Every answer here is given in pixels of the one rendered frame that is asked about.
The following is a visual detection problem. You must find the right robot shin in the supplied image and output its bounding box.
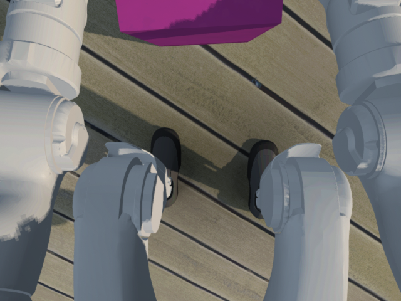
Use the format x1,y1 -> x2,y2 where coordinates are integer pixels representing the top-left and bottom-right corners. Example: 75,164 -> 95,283
256,143 -> 353,220

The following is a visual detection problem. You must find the carton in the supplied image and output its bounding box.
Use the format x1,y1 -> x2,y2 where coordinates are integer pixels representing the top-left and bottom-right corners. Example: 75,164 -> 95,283
115,0 -> 283,46

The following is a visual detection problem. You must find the robot right upper arm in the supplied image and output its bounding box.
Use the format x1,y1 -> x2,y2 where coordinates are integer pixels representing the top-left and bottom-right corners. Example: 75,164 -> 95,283
332,96 -> 401,292

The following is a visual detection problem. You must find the robot left forearm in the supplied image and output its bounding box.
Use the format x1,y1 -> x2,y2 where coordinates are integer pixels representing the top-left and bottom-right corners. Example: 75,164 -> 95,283
0,0 -> 88,100

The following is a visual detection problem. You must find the robot right forearm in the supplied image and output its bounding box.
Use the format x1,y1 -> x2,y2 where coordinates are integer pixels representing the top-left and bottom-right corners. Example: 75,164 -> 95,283
319,0 -> 401,105

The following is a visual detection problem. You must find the robot left upper arm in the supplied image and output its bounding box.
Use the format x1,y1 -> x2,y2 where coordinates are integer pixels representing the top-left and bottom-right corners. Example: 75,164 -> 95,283
0,90 -> 89,301

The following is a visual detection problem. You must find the right robot thigh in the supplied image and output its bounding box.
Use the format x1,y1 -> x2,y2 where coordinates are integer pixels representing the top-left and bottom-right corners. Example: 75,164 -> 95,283
263,157 -> 350,301

